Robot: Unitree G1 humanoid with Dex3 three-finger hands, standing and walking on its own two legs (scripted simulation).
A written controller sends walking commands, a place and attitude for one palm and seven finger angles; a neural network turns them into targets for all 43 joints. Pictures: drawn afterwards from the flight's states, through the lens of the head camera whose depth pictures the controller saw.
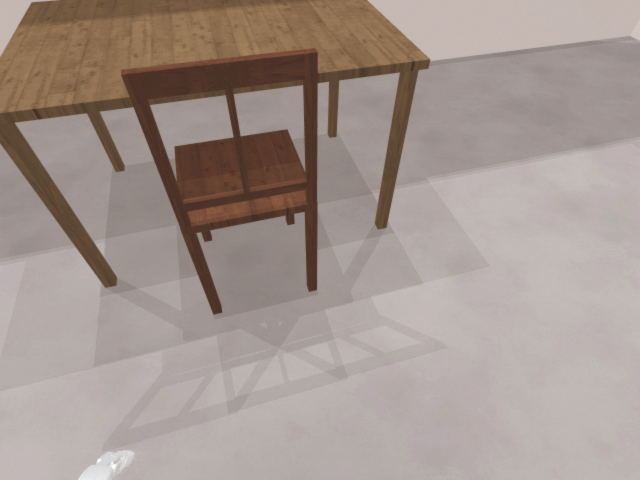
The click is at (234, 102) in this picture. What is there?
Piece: chair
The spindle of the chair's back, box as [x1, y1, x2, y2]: [225, 89, 249, 192]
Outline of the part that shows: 226,89 226,98 244,192 249,192 232,89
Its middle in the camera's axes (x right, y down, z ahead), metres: -0.20 -0.22 +0.93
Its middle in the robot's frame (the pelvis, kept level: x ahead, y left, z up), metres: +0.83 +0.24 -0.08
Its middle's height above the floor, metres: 0.69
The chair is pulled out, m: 0.00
